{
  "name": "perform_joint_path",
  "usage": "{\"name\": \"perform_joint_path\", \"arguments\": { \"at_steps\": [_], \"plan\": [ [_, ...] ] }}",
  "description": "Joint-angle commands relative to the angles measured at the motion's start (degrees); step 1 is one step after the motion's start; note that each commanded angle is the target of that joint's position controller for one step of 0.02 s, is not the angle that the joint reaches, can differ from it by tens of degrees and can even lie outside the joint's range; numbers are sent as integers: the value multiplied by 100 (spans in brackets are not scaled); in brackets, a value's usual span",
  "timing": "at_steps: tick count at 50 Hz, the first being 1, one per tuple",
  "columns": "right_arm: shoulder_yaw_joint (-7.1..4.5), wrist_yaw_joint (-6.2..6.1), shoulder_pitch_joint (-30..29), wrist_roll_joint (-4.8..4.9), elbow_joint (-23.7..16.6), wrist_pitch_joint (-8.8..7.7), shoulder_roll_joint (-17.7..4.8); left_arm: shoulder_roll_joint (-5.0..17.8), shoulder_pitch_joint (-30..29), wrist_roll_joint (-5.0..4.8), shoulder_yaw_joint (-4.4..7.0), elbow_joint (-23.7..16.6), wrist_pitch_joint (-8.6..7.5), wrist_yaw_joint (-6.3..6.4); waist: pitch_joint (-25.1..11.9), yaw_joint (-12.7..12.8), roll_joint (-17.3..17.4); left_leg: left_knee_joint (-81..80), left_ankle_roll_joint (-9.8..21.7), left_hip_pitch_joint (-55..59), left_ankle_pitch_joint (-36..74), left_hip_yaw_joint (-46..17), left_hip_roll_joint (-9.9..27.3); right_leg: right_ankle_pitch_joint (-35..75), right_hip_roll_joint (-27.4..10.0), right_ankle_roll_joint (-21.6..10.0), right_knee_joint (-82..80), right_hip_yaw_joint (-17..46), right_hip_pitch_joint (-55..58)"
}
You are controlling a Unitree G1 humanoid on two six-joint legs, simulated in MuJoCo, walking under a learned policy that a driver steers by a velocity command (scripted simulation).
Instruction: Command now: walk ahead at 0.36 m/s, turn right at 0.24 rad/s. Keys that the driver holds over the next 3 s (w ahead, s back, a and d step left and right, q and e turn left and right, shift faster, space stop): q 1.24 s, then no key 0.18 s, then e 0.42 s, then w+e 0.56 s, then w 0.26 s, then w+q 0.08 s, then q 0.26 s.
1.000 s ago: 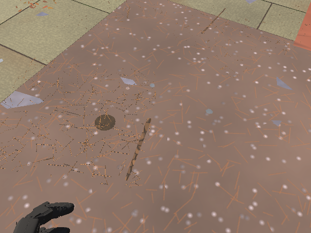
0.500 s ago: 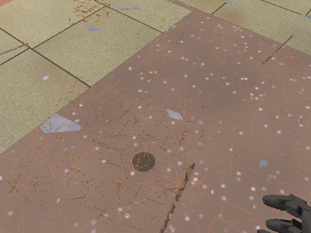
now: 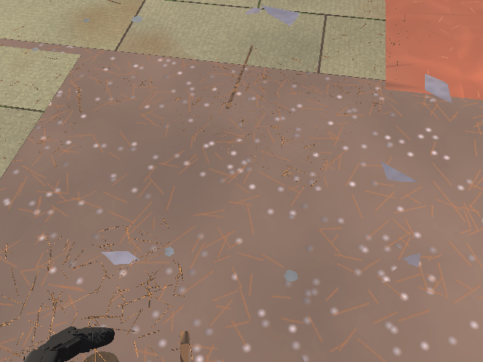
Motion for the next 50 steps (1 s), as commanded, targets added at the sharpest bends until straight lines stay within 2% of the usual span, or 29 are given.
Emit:
{"name": "perform_joint_path", "arguments": {
  "at_steps": [1, 2, 3, 4, 5, 6, 9, 10, 12, 16, 21, 23, 24, 25, 26, 27, 28, 29, 30, 31, 32, 34, 37, 40, 43, 46, 48, 49, 50],
  "plan": [
    [78, 35, 243, -253, -533, -118, -358, 1608, 1867, 180, 522, 42, -15, 220, -1736, 920, -1033, 4101, 199, -3324, 1815, -272, 251, 2644, -1286, -1108, -62, 2085, 4948],
    [171, 109, 573, -169, -302, -194, -382, 1446, 1877, 179, 409, -109, -30, 227, -3017, 946, -1041, 5572, 62, -3898, -1446, -1437, -365, 3449, -2487, -1937, -577, 3979, 5475],
    [-17, 124, -46, 86, -302, -179, -938, 1105, 1758, 175, 305, -84, -45, 187, -2678, 1221, -187, 5756, 119, -3951, -1178, -2100, -134, 3908, -2211, -1642, -616, 2948, 4853],
    [22, 113, -433, 184, -471, -157, -798, 983, 1465, 140, 258, 26, -91, 171, -1775, 1033, -226, 5351, 162, -4213, -925, -1977, 77, 3893, -1910, -1345, -694, 1987, 4080],
    [38, 51, -479, 98, -399, -113, -656, 813, 1147, 89, 218, 124, -136, 164, -1228, 786, -4, 4837, 131, -4164, -566, -1870, 272, 3385, -1600, -1079, -933, 1528, 3324],
    [8, -3, -354, 34, -307, -9, -643, 663, 859, 92, 179, 143, -167, 167, -962, 556, -143, 4547, 81, -3785, -260, -1849, 392, 3098, -1427, -948, -1200, 1170, 2671],
    [0, -112, 251, -18, -37, 289, -395, 487, 301, 252, 141, 245, -300, 165, -863, 135, -280, 4258, -155, -2796, 531, -1783, 282, 3112, -1258, -966, -1744, 390, 1549],
    [-11, -151, 192, -40, -77, 332, -372, 490, 171, 269, 143, 292, -330, 190, -778, 103, -334, 4008, -198, -2825, 712, -1791, 279, 3034, -1238, -953, -1829, 199, 1466],
    [-8, -171, -162, -85, -269, 357, -350, 602, 118, 234, 187, 419, -301, 295, -645, 177, -411, 3427, -213, -3050, 1149, -1741, 341, 2707, -1210, -877, -1904, -77, 1613],
    [4, -52, -724, -75, -576, 388, -307, 744, 240, 195, 244, 619, -100, 473, -540, 436, -331, 2617, -150, -3180, 1521, -1567, 395, 1721, -1368, -876, -2000, -226, 2000],
    [-75, 92, -1034, -85, -914, 517, -395, 905, 286, 57, 327, 763, 129, 484, -386, 528, -327, 2094, 60, -3296, 800, -1321, 295, 1369, -1737, -813, -1598, -136, 2502],
    [-98, 155, -1008, -65, -1001, 538, -371, 970, 240, -29, 362, 789, 182, 497, -410, 458, -360, 1613, 217, -3098, 752, -1162, 176, 1637, -1779, -640, -1200, -171, 2660],
    [-116, 177, -884, -60, -994, 529, -357, 962, 200, -83, 369, 807, 203, 512, -465, 351, -323, 1104, 333, -2770, 1112, -1036, 53, 1741, -1682, -456, -852, -304, 2640],
    [-170, 162, -688, -81, -968, 502, -470, 882, 386, -107, 363, 903, 211, 518, -568, 266, -144, 476, 504, -2232, 1926, -1086, -72, 1643, -1431, -147, -302, -515, 2489],
    [-346, 67, -362, -95, -950, 472, -1016, 732, 597, 23, 335, 916, 182, 504, -831, 253, 754, 120, 845, -1283, 4109, -1968, 375, 794, -879, 332, 932, -888, 1809],
    [-465, -32, -220, -178, -1028, 452, -1643, 407, 334, 287, 216, 612, 139, 470, -937, 334, 2214, 244, 2011, -165, 6624, -3993, 1738, -3026, 172, 917, 2655, -929, -174],
    [-351, 31, -67, -274, -1065, 347, -1299, 541, 52, 220, 236, 582, 115, 439, -1649, 32, 1443, 117, 2591, -15, 6214, -4346, 1990, -3750, 333, 905, 3573, 282, -509],
    [-318, 60, -335, -239, -1111, 256, -1162, 691, -106, 45, 281, 575, 121, 422, -1393, 92, 1010, 53, 2382, -141, 5754, -3833, 1715, -3371, 192, 824, 3823, 503, -747],
    [-304, 26, -642, -133, -1133, 212, -1025, 670, -94, 4, 295, 635, 127, 459, -1157, 240, 706, 61, 2030, -302, 5124, -3458, 1389, -2889, 70, 776, 3642, 567, -897],
    [-251, -16, -878, -31, -1177, 229, -858, 731, -121, 51, 322, 677, 144, 513, -994, 312, 542, 14, 1811, -477, 4748, -3309, 1247, -2525, -10, 794, 3367, 600, -935],
    [-217, -67, -1020, -11, -1216, 266, -803, 766, -105, 73, 347, 685, 162, 541, -957, 422, 627, -53, 1721, -760, 4627, -3178, 1108, -2255, -5, 828, 3192, 611, -668],
    [-232, -118, -1037, -82, -1269, 319, -865, 640, 40, 48, 323, 726, 170, 539, -1033, 494, 767, -99, 1693, -894, 4666, -3087, 951, -1936, 148, 913, 2840, 565, -371],
    [-277, -172, -981, -73, -1286, 364, -984, 538, -18, 30, 286, 738, 171, 550, -1027, 422, 787, -98, 1664, -940, 4283, -3165, 863, -1731, 241, 1029, 2007, 603, -169],
    [-294, -194, -1090, -81, -1327, 424, -1045, 552, -57, 26, 283, 749, 178, 530, -940, 380, 928, -153, 1615, -1309, 3423, -3366, 765, -1552, 299, 1072, 1444, 653, 213],
    [-284, -165, -1196, -96, -1358, 468, -1031, 607, -64, 8, 298, 743, 136, 488, -819, 341, 1060, -154, 1569, -1551, 2835, -3698, 688, -1569, 369, 1020, 960, 700, 527],
    [-267, -143, -1300, -73, -1394, 506, -1006, 671, 64, -11, 321, 752, 35, 413, -808, 364, 1162, 17, 1499, -1479, 2905, -4099, 637, -1576, 425, 907, 291, 713, 821],
    [-236, -170, -1483, -10, -1451, 557, -956, 683, 442, -12, 350, 866, -35, 356, -832, 612, 1132, 297, 1260, -1615, 2853, -4140, 409, -821, 428, 763, -869, 592, 1479],
    [-196, -192, -1414, -2, -1471, 573, -832, 853, 620, 26, 405, 925, -46, 358, -870, 632, 925, 581, 998, -1963, 2238, -3987, 162, -257, 58, 611, -1319, 783, 2042],
    [-111, -179, -1102, -73, -1463, 572, -505, 1253, 648, 121, 478, 879, -9, 403, -990, 404, -282, 1758, 656, -2685, 520, -3209, -462, 429, -1166, 159, -1512, 1881, 2662]
  ]
}}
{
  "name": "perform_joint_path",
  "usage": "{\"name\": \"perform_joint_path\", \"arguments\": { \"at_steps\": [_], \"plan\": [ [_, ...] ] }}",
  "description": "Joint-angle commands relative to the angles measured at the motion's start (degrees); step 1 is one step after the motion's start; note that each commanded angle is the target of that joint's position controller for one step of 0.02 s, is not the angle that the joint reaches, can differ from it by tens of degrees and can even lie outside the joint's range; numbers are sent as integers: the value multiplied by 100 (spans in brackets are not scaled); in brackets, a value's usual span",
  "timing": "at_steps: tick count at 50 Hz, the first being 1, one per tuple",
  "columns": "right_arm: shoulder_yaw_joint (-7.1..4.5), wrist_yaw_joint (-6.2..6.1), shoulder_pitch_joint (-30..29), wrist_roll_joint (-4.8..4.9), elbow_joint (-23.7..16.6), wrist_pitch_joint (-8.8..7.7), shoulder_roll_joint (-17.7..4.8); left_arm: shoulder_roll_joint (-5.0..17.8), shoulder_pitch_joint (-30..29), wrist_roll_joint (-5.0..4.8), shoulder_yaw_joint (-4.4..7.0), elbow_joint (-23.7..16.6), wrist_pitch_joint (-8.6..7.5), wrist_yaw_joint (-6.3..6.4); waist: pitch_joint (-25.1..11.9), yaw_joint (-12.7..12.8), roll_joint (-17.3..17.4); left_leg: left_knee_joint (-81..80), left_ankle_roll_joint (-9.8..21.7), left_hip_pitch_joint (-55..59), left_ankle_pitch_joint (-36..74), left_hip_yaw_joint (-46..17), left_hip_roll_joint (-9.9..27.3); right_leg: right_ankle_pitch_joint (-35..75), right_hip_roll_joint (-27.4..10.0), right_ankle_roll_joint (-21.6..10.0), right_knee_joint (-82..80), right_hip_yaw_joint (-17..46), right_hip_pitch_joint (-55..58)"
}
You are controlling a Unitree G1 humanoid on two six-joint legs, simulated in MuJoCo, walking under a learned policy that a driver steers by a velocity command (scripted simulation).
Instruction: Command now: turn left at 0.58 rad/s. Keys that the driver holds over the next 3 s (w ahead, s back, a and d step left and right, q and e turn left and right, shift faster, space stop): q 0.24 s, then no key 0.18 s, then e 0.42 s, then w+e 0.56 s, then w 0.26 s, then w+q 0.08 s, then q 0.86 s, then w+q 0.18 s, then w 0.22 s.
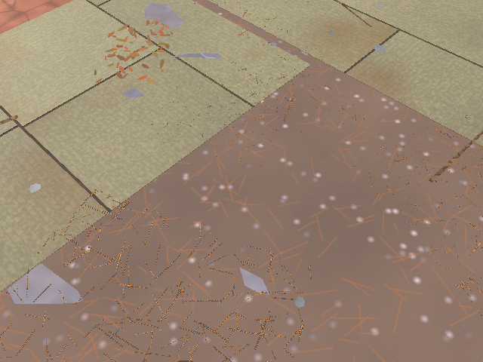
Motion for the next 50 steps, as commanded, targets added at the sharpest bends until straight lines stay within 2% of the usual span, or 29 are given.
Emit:
{"name": "perform_joint_path", "arguments": {
  "at_steps": [1, 2, 3, 4, 5, 7, 9, 13, 17, 19, 20, 21, 22, 23, 24, 25, 26, 27, 30, 33, 39, 42, 44, 45, 46, 47, 48, 49, 50],
  "plan": [
    [-174, -16, 135, 11, -560, -94, -608, 1366, 317, 285, 307, -253, -36, 19, -626, -92, -1753, 1889, -44, -1265, -2404, 307, -242, 2103, -2453, -1572, -1165, 2565, 966],
    [-298, -3, 275, -60, -451, -135, -1044, 1076, 78, 279, 228, -403, -62, 38, -578, -91, -1292, 2995, -232, -1311, -2265, 189, 211, 2033, -2639, -1878, -1170, 2482, 742],
    [-383, 16, 349, -6, -311, -110, -1183, 763, -220, 212, 145, -479, -61, 76, -463, -181, -967, 3394, -309, -1289, -1844, 237, 300, 1815, -2235, -1633, -1077, 1797, 636],
    [-379, -4, 461, 0, -172, -42, -1037, 663, -384, 132, 114, -519, -45, 102, -359, -227, -819, 3586, -414, -1336, -1510, 339, 341, 1485, -1836, -1350, -1019, 1251, 655],
    [-348, -11, 443, -17, -168, 7, -905, 615, -381, 49, 89, -515, -37, 131, -276, -141, -836, 3754, -511, -1528, -1219, 379, 367, 1508, -1712, -1278, -996, 998, 773],
    [-258, 34, 241, 41, -292, 25, -640, 644, -151, 56, 72, -451, 17, 191, -229, 13, -923, 3511, -637, -1566, -943, 684, 433, 1794, -1522, -1308, -1027, 498, 900],
    [-190, 60, -75, 70, -476, 2, -514, 741, 148, 93, 103, -397, 73, 237, -334, 248, -1039, 2922, -731, -1687, -874, 854, 587, 2009, -1637, -1421, -1017, 377, 1401],
    [-79, 151, -191, 5, -648, -8, -370, 1040, 164, 57, 201, -410, 139, 178, -539, 358, -1108, 1733, -689, -877, -994, 1163, 830, 2280, -1825, -1473, -958, 63, 1375],
    [-101, 196, 108, -15, -563, 30, -448, 1166, 118, -89, 219, -331, 139, 38, -549, 217, -1141, 447, -429, 20, -682, 1437, 653, 2422, -1887, -1388, -674, -24, 1154],
    [-134, 206, 529, -37, -364, 28, -478, 1005, 101, -184, 147, -234, 124, 17, -577, -43, -942, -1014, -103, 1025, 510, 1508, 520, 2020, -1694, -1003, -173, -234, 744],
    [-190, 160, 656, -36, -346, 27, -717, 717, 444, -75, 50, -100, 86, -19, -789, -3, -296, -1274, 84, 1931, 1671, 896, 928, 1156, -1394, -535, 444, -593, 160],
    [-262, 60, 648, -104, -494, 34, -1270, 243, 554, 286, -139, -263, 29, -99, -1057, 219, 1518, -962, 740, 2772, 4215, -843, 2481, -1885, -739, 86, 1887, -1081, -1117],
    [-101, 124, 573, -291, -502, -94, -808, 524, 144, 125, -37, -303, 59, -27, -1179, -141, 1093, -1091, 1653, 1845, 3739, -999, 2895, -2614, -611, 216, 2674, -436, -1160],
    [-9, 178, 335, -324, -431, -214, -535, 740, 115, -28, 23, -226, 112, 0, -902, -53, 710, -1253, 1574, 1504, 3027, -522, 2527, -2412, -723, 221, 2957, -254, -1044],
    [35, 188, 81, -296, -314, -301, -369, 687, 231, -68, 29, -119, 157, 14, -701, 72, 730, -1319, 1265, 1368, 2412, -120, 2176, -2077, -753, 220, 2888, -181, -1042],
    [61, 188, -69, -275, -262, -357, -320, 682, 354, -49, 44, 52, 213, 56, -589, 93, 719, -1363, 1071, 1315, 2174, 107, 2020, -1774, -760, 254, 2844, -135, -1014],
    [82, 165, -192, -259, -175, -399, -290, 698, 467, -20, 60, 124, 254, 84, -482, 156, 755, -1398, 1024, 1103, 2374, 304, 1952, -1452, -725, 310, 2843, -60, -813],
    [104, 134, -211, -281, -103, -420, -246, 684, 553, -43, 62, 177, 261, 92, -455, 196, 754, -1422, 1020, 989, 2431, 486, 1889, -1272, -636, 346, 2823, -32, -637],
    [34, 29, -273, -234, 16, -380, -415, 701, 435, -96, 61, 87, 256, 110, -373, 92, 705, -1393, 1092, 1214, 2095, 642, 1946, -1165, -571, 383, 2421, -161, -732],
    [-51, -39, -178, -182, 129, -282, -592, 674, 293, -107, 51, -68, 291, 112, -305, -65, 589, -1415, 1296, 1443, 1797, 420, 2266, -1434, -613, 374, 2352, -278, -976],
    [-135, -38, -404, -161, 198, -209, -655, 560, 376, -101, 35, -250, 350, 2, -408, 1, 530, -1291, 1360, 1506, 2365, 656, 2497, -1475, -619, 196, 1939, -578, -722],
    [-175, -43, -548, -75, 220, -171, -729, 541, 577, -109, 50, -280, 372, -110, -556, 178, 576, -944, 1144, 1485, 2565, 955, 2472, -996, -498, -13, 1133, -807, -232],
    [-197, -22, -462, 55, 315, -145, -682, 594, 1106, -123, 111, -97, 377, -139, -702, 392, 419, -508, 670, 848, 501, 1360, 2163, -259, -226, -404, 54, -959, 778],
    [-124, 29, -398, -13, 332, -167, -337, 926, 1550, -162, 231, 49, 361, -85, -611, 440, -509, 685, 199, -256, -980, 1944, 1674, -437, -734, -827, -551, 62, 1584],
    [-7, 57, -1019, -196, -144, -235, -13, 1720, 1864, -162, 399, -40, 237, -53, -377, 575, -1893, 2357, -288, -2280, -2625, 2058, 542, -1233, -2239, -1960, -1224, 3015, 2039],
    [-81, 92, -1370, -60, -234, -377, -275, 1486, 1705, 68, 292, -203, 19, -120, -337, 723, -1166, 3067, -196, -2666, -2542, 940, 573, -2124, -2520, -2389, -1819, 3756, 1760],
    [-157, 155, -1242, 96, -178, -474, -526, 1210, 1325, 77, 209, -269, -126, -103, 11, 461, -990, 3044, -56, -2825, -1804, 761, 827, -2641, -2340, -2099, -1966, 3284, 1604],
    [-225, 168, -1026, 75, -13, -545, -688, 1041, 1090, -27, 167, -316, -200, -58, 201, 299, -806, 2887, -18, -2801, -1182, 796, 947, -2593, -2048, -1782, -1951, 2807, 1581],
    [-255, 148, -959, -28, 94, -598, -739, 936, 991, -101, 120, -334, -210, -3, 221, 261, -758, 2630, -65, -2772, -695, 802, 1019, -2225, -1857, -1574, -1947, 2454, 1637]
  ]
}}
Over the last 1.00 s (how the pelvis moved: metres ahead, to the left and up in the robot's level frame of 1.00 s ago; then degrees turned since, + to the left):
0.18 0.01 0.01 29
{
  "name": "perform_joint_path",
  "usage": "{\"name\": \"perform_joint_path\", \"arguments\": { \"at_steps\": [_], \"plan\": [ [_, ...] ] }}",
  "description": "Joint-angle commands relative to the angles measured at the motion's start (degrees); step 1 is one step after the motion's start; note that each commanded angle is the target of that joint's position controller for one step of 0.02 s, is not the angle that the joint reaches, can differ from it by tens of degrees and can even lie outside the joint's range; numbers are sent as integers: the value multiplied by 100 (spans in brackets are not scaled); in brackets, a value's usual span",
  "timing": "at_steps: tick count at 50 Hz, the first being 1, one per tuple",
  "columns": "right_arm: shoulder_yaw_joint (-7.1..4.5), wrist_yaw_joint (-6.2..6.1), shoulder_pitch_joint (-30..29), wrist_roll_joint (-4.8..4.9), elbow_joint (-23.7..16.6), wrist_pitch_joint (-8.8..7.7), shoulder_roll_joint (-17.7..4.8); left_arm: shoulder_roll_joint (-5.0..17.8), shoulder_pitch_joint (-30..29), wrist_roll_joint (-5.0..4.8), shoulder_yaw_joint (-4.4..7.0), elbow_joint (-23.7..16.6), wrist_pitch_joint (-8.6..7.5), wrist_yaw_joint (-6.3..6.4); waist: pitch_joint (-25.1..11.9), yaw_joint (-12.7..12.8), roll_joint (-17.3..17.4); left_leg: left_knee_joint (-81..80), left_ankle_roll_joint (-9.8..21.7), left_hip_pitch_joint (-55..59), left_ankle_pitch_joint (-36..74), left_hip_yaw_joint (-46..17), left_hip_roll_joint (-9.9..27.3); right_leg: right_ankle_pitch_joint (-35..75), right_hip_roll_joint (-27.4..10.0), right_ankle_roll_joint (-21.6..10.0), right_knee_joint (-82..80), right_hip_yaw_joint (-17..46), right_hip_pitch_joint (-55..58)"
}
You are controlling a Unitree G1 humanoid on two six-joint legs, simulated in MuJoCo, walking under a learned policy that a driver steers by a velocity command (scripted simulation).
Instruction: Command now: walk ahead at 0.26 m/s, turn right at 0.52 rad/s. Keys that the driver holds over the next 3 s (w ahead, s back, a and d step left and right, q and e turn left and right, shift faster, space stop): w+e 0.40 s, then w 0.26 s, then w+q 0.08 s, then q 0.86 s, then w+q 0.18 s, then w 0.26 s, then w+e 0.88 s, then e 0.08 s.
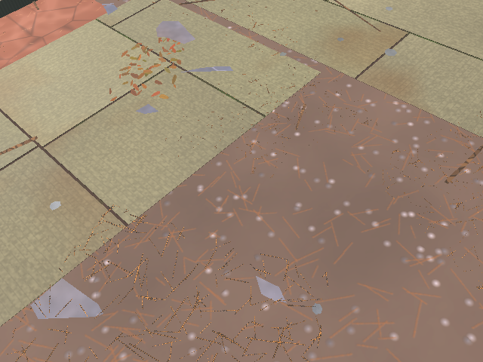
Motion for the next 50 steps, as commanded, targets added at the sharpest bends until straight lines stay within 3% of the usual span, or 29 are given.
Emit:
{"name": "perform_joint_path", "arguments": {
  "at_steps": [1, 4, 8, 14, 17, 18, 19, 20, 21, 22, 23, 24, 25, 26, 27, 29, 32, 34, 38, 40, 41, 42, 43, 44, 45, 46, 47, 48, 50],
  "plan": [
    [-189, 27, -722, -88, -492, -339, -717, 920, -15, -40, 161, -393, -239, 134, 204, 65, -882, -1, -28, -2018, 990, -541, 313, -1182, -1551, -805, -2290, 2607, 1245],
    [-138, 70, -767, -89, -429, -463, -470, 930, 362, 14, 160, -377, -306, 194, 76, 129, -717, -669, -214, -1849, 1941, -449, 154, 71, -1299, -741, -2291, 2091, 1418],
    [-81, 111, -967, -52, -477, -534, -336, 1003, 576, -11, 190, -370, -304, 214, 148, 231, -905, -1700, -419, -1472, 2553, -443, 15, 547, -1086, -662, -2218, 1777, 1098],
    [37, 272, -1588, 9, -759, -691, -292, 1066, 959, -83, 236, -291, -216, 219, 367, 489, -977, -2677, -407, -1061, 2543, -391, -106, 985, -1141, -673, -1814, 2003, 938],
    [-19, 306, -1225, 35, -716, -775, -515, 1108, 831, -89, 264, -359, -157, 237, 205, 245, -1233, -2875, -229, -277, 2279, -367, -188, 1717, -1261, -539, -1481, 2266, 918],
    [-69, 293, -902, 41, -651, -798, -640, 1089, 748, -77, 263, -401, -137, 236, 66, 60, -1338, -2937, -116, 154, 2110, -305, -237, 2253, -1247, -475, -1236, 2300, 906],
    [-165, 248, -259, 30, -487, -815, -818, 985, 624, -50, 224, -469, -128, 227, -317, -287, -1319, -3170, 67, 1039, 2194, -208, -290, 2985, -998, -324, -612, 2147, 798],
    [-256, 193, 645, -31, -349, -823, -1061, 759, 518, 18, 137, -588, -132, 198, -1106, -731, -1113, -3037, 390, 2530, 2112, -629, 223, 2878, -630, -111, 686, 1890, 236],
    [-356, 143, 1589, -156, -236, -773, -1527, 228, 989, 88, -15, -746, -169, 190, -2301, -728, 233, -2953, 1072, 4724, 1095, -2623, 1625, 973, 82, 270, 2716, 1316, -1390],
    [-286, 231, 1670, -133, -57, -751, -1315, 215, 1351, -139, -65, -820, -241, 206, -2455, -488, 1741, -3932, 1530, 5024, 24, -4752, 2323, -1505, 342, 380, 3955, 1209, -2597],
    [-143, 239, 1296, -47, -97, -733, -781, 787, 1043, -257, 71, -689, -263, 201, -1458, -529, 983, -4146, 1324, 4240, -594, -4141, 2088, -1080, -83, 359, 4376, 1266, -3024],
    [-76, 213, 995, -48, -140, -681, -534, 905, 542, -213, 91, -742, -269, 188, -811, -538, 541, -4136, 1156, 3458, -133, -3165, 1830, -626, -321, 322, 4313, 1001, -3011],
    [-26, 208, 791, -93, -113, -646, -410, 805, 226, -124, 79, -806, -290, 174, -392, -445, 237, -4256, 1125, 2733, 593, -2563, 1582, -336, -474, 305, 4079, 902, -2870],
    [22, 193, 682, -144, -89, -647, -285, 744, 91, -68, 97, -844, -291, 146, -229, -331, 252, -4377, 1109, 2305, 1068, -2145, 1399, -133, -613, 279, 3800, 907, -2686],
    [36, 177, 640, -171, -56, -655, -283, 615, 137, -83, 73, -852, -279, 104, -182, -219, 350, -4509, 1127, 2031, 1335, -1885, 1303, -41, -679, 272, 3629, 875, -2468],
    [26, 165, 675, -93, 41, -702, -343, 362, 93, -74, -5, -897, -251, 57, -87, -125, 363, -4745, 1274, 1786, 1754, -1536, 1308, -36, -744, 315, 3160, 732, -2458],
    [-24, 143, 694, -19, 108, -706, -611, 232, -374, 51, -116, -1093, -295, 0, 41, -153, 193, -4961, 1362, 1639, 2292, -1038, 1276, 641, -839, 438, 2108, 470, -2502],
    [-26, 140, 747, 33, 125, -664, -691, 184, -779, 49, -168, -1192, -368, -62, 103, -275, 147, -4960, 1225, 1465, 2528, -671, 1052, 1290, -747, 454, 1258, 258, -2156],
    [-49, 126, 1248, 121, 297, -539, -902, 365, -1380, -2, -117, -1419, -453, -139, 156, -393, 158, -4617, 987, 1736, 2926, -786, 1155, 1805, -434, 445, 252, 188, -1637],
    [-55, 92, 1303, 100, 344, -428, -951, 560, -1098, 55, -6, -1361, -498, -142, -95, -134, 201, -3927, 719, 2028, 3826, -796, 1112, 1905, -237, 324, -172, 144, -1025],
    [-21, 79, 1286, 84, 322, -404, -876, 720, -578, 110, 95, -1197, -511, -118, -459, 157, 178, -3239, 532, 1940, 4458, -677, 880, 2219, -107, 193, -377, 46, -163],
    [56, 73, 1317, 22, 263, -420, -673, 965, 11, 183, 198, -1075, -514, -75, -930, 450, 117, -2296, 267, 1472, 4077, -508, 536, 3080, -399, 34, -325, 178, 932],
    [236, 80, 1538, -202, 68, -437, -171, 1462, 662, 339, 285, -1084, -454, 15, -1887, 545, -1027, -383, -104, 233, 1395, -214, -17, 5110, -1889, -429, 153, 1475, 2615],
    [311, 57, 2438, -29, 156, -438, 40, 1559, 585, 351, 275, -1163, -342, -12, -2939, 229, -2246, 1160, -279, -639, -1416, -628, -444, 5174, -2970, -1279, -248, 3165, 3319],
    [123, 34, 2144, 108, 240, -373, -646, 1097, 346, 251, 184, -1228, -268, -29, -2543, 349, -1425, 1676, -313, -861, -1184, -905, -166, 4556, -2571, -1135, -511, 2801, 2694],
    [76, 8, 1680, 158, 105, -301, -702, 838, 15, 149, 102, -1209, -258, -21, -1721, 260, -1206, 1728, -300, -1277, -908, -675, 35, 4324, -2349, -958, -562, 1979, 2125],
    [78, -42, 1532, 99, 112, -208, -585, 658, -280, 120, 47, -1158, -266, -24, -1311, 110, -901, 1562, -353, -1216, -586, -567, 242, 4267, -2101, -848, -724, 1517, 1490],
    [51, -78, 1531, 46, 113, -90, -520, 529, -571, 124, 20, -1130, -278, -32, -1005, -72, -917, 1323, -401, -936, -331, -535, 376, 4090, -1926, -787, -943, 1092, 846],
    [48, -115, 1648, 44, 52, 115, -331, 568, -926, 256, 64, -1076, -344, -15, -815, -322, -1018, 1203, -493, -313, 113, -356, 363, 3835, -1826, -857, -1373, 590, -26]
  ]
}}
Over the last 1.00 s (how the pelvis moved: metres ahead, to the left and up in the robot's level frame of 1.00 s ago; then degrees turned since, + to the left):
0.00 0.00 0.00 -2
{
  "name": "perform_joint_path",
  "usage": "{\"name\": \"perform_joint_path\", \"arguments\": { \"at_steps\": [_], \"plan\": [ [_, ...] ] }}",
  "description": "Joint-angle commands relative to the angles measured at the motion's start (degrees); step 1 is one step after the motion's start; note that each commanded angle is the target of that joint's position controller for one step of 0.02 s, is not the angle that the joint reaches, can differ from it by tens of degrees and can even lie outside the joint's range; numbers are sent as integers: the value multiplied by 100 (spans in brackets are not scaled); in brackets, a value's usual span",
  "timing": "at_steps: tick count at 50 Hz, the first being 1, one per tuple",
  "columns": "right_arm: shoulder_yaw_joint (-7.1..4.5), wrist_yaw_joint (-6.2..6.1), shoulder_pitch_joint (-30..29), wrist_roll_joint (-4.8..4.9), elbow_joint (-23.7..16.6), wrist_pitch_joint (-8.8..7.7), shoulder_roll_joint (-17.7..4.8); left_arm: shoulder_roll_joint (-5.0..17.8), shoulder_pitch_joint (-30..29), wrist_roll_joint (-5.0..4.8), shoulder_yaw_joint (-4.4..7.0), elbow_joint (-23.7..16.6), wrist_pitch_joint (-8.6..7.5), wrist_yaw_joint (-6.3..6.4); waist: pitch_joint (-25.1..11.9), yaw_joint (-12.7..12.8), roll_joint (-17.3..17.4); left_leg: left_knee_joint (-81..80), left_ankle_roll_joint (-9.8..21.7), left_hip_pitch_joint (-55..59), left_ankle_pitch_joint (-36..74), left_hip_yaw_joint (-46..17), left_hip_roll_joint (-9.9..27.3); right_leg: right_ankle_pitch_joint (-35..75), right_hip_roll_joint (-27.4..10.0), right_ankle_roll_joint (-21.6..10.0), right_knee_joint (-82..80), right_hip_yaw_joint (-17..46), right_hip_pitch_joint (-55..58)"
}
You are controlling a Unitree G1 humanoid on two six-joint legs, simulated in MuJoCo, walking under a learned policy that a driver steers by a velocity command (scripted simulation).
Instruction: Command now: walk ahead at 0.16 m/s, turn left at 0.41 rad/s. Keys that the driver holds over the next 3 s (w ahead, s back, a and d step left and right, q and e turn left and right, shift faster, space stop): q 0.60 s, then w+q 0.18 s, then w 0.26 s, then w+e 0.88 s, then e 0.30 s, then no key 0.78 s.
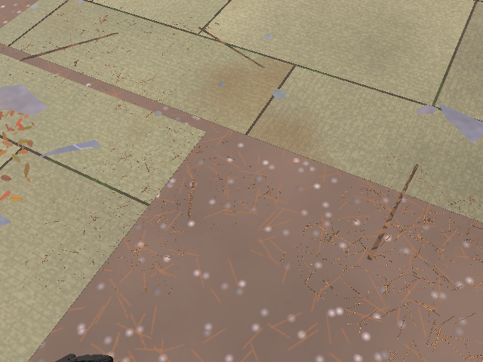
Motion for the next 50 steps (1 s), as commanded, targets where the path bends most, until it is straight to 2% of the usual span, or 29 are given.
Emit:
{"name": "perform_joint_path", "arguments": {
  "at_steps": [1, 3, 6, 10, 12, 13, 14, 15, 16, 17, 18, 19, 20, 21, 23, 27, 30, 31, 34, 36, 37, 38, 39, 40, 41, 42, 43, 45, 50],
  "plan": [
    [-137, -88, 561, -20, -345, 226, -282, 764, -61, 69, 268, -166, -98, 58, -893, -85, -941, -18, -126, -139, 489, 1, 284, 2596, -1545, -1196, -1250, 798, 797],
    [-129, -71, 256, -75, -567, 283, -215, 853, -122, 32, 320, -84, -99, 134, -811, -54, -879, -629, -109, -195, 884, 6, 371, 2270, -1625, -1231, -1397, 572, 818],
    [-110, 58, -111, -97, -803, 306, -191, 967, -178, -29, 373, -3, -9, 228, -866, 43, -787, -1514, 6, 154, 1506, 142, 382, 1793, -1616, -1177, -1454, 188, 891],
    [-190, 201, -522, -87, -1120, 412, -387, 1167, -102, -153, 456, 131, 128, 192, -741, 170, -752, -2204, 195, 301, 1281, 359, 303, 1250, -1808, -1072, -1224, 90, 1198],
    [-235, 249, -586, -86, -1232, 453, -427, 1240, -110, -241, 493, 189, 183, 169, -695, 135, -746, -2744, 351, 471, 1240, 504, 213, 1139, -1849, -900, -897, 49, 1367],
    [-259, 256, -503, -91, -1233, 452, -429, 1227, -121, -294, 496, 227, 211, 166, -703, 58, -701, -3235, 462, 767, 1540, 629, 95, 1031, -1760, -724, -596, -72, 1342],
    [-315, 219, -388, -117, -1215, 441, -539, 1117, 116, -308, 482, 348, 229, 151, -733, 40, -523, -3716, 617, 1188, 2066, 583, -36, 708, -1544, -441, -152, -247, 1212],
    [-469, 121, -107, -109, -1194, 419, -1005, 901, 456, -178, 432, 450, 237, 124, -878, 59, 344, -4175, 911, 1977, 3906, -170, 363, -4, -1054, 26, 944, -683, 675],
    [-579, 8, -19, -151, -1338, 390, -1642, 631, 340, 109, 311, 172, 239, 106, -876, 156, 1947, -4229, 1953, 2892, 5925, -2218, 1750, -2989, -113, 656, 2824, -861, -1156],
    [-496, 84, 113, -298, -1386, 241, -1427, 809, -102, 32, 354, 64, 252, 153, -1383, -237, 1201, -4417, 2630, 2751, 5424, -2730, 2055, -3373, 160, 681, 3854, 324, -1537],
    [-449, 127, -18, -277, -1360, 117, -1284, 934, -307, -125, 395, 42, 285, 182, -1245, -198, 724, -4495, 2445, 2651, 5092, -2224, 1777, -2964, 65, 584, 4146, 611, -1679],
    [-425, 104, -284, -171, -1354, 53, -1150, 902, -246, -155, 407, 85, 302, 231, -1097, -31, 492, -4472, 2126, 2529, 4636, -1867, 1497, -2469, -28, 510, 4016, 723, -1754],
    [-358, 68, -538, -75, -1395, 59, -938, 958, -217, -101, 434, 146, 315, 287, -1015, 61, 333, -4479, 1904, 2408, 4387, -1705, 1347, -2129, -90, 502, 3809, 791, -1763],
    [-319, 22, -729, -58, -1446, 91, -880, 991, -173, -67, 456, 150, 322, 311, -999, 176, 408, -4508, 1828, 2142, 4394, -1580, 1234, -1852, -61, 525, 3712, 807, -1504],
    [-305, -33, -786, -124, -1510, 129, -874, 887, -27, -90, 442, 175, 307, 293, -1147, 260, 469, -4521, 1814, 2041, 4511, -1466, 1069, -1512, 90, 582, 3465, 782, -1188],
    [-362, -97, -702, -88, -1513, 181, -1001, 679, -157, -120, 357, 145, 299, 266, -1151, 147, 483, -4472, 1773, 2019, 3916, -1600, 933, -1277, 223, 688, 2253, 851, -837],
    [-384, -73, -763, -100, -1550, 230, -1050, 711, -190, -148, 357, 123, 294, 216, -1035, 85, 649, -4504, 1750, 1668, 3196, -1889, 858, -1235, 327, 671, 1643, 877, -393],
    [-380, -57, -742, -87, -1549, 241, -1027, 741, -149, -166, 364, 118, 280, 190, -1082, 65, 666, -4582, 1740, 1591, 2471, -2027, 808, -1227, 357, 633, 1435, 869, -242],
    [-337, -12, -760, -44, -1543, 244, -958, 791, -98, -236, 398, 62, 179, 94, -845, 94, 837, -4780, 1659, 1158, 230, -2496, 635, -1286, 441, 421, 648, 757, 255],
    [-281, -30, -861, -19, -1551, 247, -835, 758, 360, -262, 436, 199, 75, 62, -720, 415, 719, -4538, 1380, 588, -442, -2476, 304, -735, 385, 187, -507, 661, 1236],
    [-205, -47, -839, -30, -1582, 223, -581, 1005, 799, -206, 511, 292, 40, 98, -844, 552, 276, -3764, 1053, -170, -794, -2126, -5, -1000, -326, -86, -814, 1257, 2138],
    [-114, -42, -806, -14, -1703, 181, -205, 1438, 1220, -66, 583, 376, 37, 133, -887, 541, -989, -2059, 667, -1318, -794, -848, -790, -2419, -1502, -638, -1334, 2871, 2702],
    [-195, -28, -1052, -21, -1951, 70, -566, 1610, 1098, 99, 624, 364, -50, 60, -315, 488, -1435, -1155, 597, -2057, -418, -801, -528, -3187, -2202, -1214, -1825, 4218, 2035],
    [-282, -13, -979, -42, -1848, 28, -840, 1239, 729, 18, 521, 236, -111, 93, -52, 353, -1147, -680, 530, -2111, 69, -893, -297, -3318, -1988, -1194, -1854, 3843, 1867],
    [-317, 9, -742, -65, -1671, 20, -859, 987, 547, -92, 446, 216, -130, 137, 14, 246, -1080, -506, 434, -2106, 456, -834, -272, -3020, -1635, -963, -1846, 3285, 1905],
    [-306, 16, -629, -92, -1574, 1, -755, 893, 548, -139, 407, 215, -130, 163, -58, 240, -1018, -407, 360, -2101, 747, -758, -241, -2674, -1421, -801, -1840, 2893, 2022],
    [-263, 52, -686, -89, -1560, -46, -597, 842, 701, -147, 376, 286, -145, 180, 47, 327, -945, -363, 310, -2142, 1068, -730, -194, -2185, -1326, -784, -1897, 2560, 2004],
    [-185, 102, -845, -56, -1574, -142, -349, 825, 1033, -106, 363, 391, -196, 176, 45, 456, -828, -535, 257, -2042, 1544, -544, -167, -1423, -1164, -804, -1996, 1993, 1997],
    [-15, 213, -1496, -75, -1774, -267, -33, 1064, 1314, -203, 404, 533, -164, 146, 59, 694, -918, -2201, 130, -1282, 2129, 152, 95, -300, -1035, -841, -2087, 1182, 1828]
  ]
}}
Over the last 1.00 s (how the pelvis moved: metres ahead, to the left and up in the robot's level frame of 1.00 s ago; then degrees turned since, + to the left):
0.45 -0.11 0.00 -12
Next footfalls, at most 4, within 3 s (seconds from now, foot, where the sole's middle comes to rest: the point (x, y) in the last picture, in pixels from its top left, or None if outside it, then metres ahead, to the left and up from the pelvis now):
0.30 left None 0.12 0.14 -0.77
0.74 right None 0.19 -0.08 -0.77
1.16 left None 0.24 0.29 -0.77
1.68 right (188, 294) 0.63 0.20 -0.77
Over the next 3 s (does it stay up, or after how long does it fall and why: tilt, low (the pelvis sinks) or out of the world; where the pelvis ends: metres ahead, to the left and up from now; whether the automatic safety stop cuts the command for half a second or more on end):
stays up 0.78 0.29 0.00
